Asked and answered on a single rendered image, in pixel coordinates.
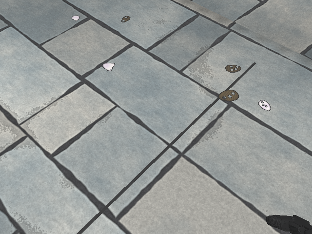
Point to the robot right hand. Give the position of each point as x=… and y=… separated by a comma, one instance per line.
x=293, y=224

